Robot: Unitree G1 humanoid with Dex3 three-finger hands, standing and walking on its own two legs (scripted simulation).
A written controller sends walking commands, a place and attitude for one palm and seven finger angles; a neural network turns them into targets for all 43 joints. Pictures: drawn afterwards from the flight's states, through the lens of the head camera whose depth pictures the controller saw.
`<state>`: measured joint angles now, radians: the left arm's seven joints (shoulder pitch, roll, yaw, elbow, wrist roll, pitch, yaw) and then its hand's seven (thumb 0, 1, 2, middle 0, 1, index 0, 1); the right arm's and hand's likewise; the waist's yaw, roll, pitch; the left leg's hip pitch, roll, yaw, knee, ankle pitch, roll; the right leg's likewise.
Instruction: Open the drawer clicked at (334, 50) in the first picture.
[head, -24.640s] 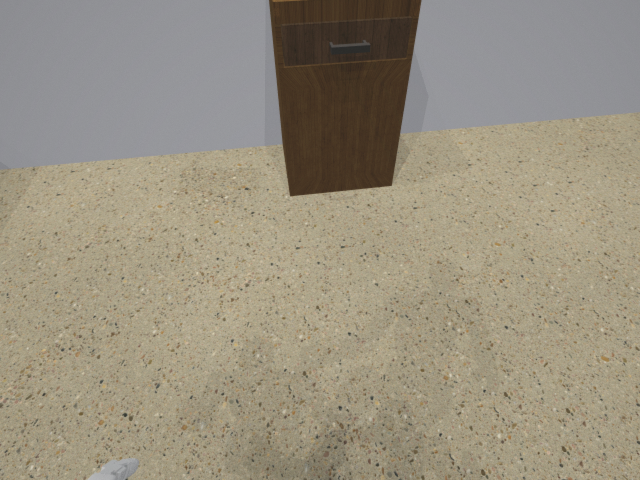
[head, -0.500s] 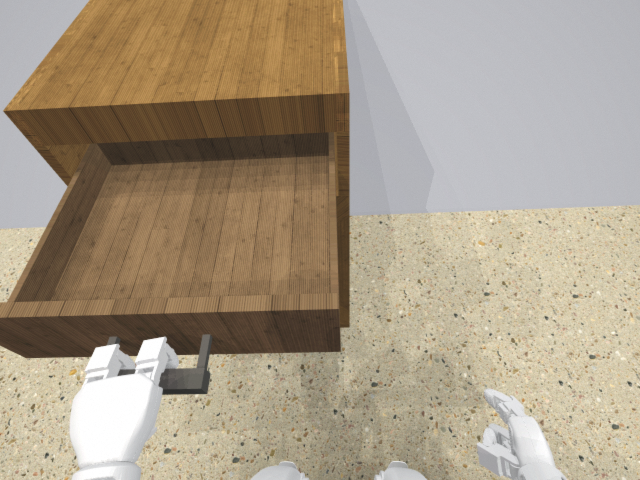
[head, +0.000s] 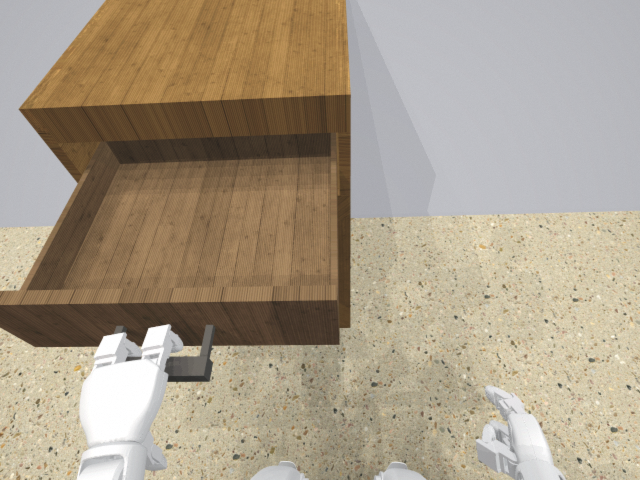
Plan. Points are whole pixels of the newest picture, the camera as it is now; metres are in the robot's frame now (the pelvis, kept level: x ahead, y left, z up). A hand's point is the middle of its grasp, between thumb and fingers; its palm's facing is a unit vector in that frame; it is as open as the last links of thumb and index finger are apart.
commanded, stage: lift the hand off the handle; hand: left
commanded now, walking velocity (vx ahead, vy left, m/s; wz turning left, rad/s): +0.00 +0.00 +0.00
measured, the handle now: (159, 351) +0.27 +0.24 -0.01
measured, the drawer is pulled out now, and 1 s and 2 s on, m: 0.30 0.30 0.30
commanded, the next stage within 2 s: draw the hand back to the body in 1.50 s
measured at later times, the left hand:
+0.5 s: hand (135, 381) +0.22 +0.25 +0.01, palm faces +0.01 -0.05 -1.00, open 13.6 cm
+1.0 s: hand (105, 358) +0.23 +0.25 +0.08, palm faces +0.08 -0.09 -0.99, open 13.7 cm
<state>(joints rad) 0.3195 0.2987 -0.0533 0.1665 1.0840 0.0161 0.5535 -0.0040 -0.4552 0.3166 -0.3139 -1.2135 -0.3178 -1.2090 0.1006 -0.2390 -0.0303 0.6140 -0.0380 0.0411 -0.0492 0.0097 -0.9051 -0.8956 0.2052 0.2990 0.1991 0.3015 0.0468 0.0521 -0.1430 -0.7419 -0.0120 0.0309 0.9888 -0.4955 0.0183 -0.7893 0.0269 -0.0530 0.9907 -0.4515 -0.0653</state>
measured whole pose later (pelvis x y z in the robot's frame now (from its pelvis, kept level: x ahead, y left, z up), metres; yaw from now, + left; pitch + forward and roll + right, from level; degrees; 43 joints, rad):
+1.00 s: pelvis +0.02 +0.01 +0.04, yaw +0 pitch +6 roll +0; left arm 0.40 0.36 -0.07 -0.17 1.00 0.07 0.34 0.00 -0.49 0.30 -0.32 -1.20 -0.33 -1.21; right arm 0.09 -0.23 0.00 0.59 -0.02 0.07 -0.03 0.01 -0.91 -0.90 0.20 0.30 0.20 0.30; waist 0.10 0.08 -0.09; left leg -0.40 -0.03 0.03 0.69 -0.40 0.03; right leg -0.45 0.02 -0.04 0.71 -0.37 -0.04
